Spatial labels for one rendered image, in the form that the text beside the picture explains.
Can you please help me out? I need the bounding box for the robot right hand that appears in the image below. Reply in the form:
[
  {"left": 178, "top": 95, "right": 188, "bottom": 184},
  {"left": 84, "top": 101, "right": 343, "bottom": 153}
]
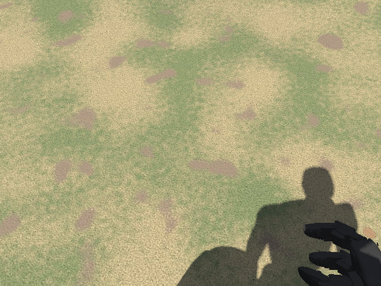
[{"left": 298, "top": 220, "right": 381, "bottom": 286}]

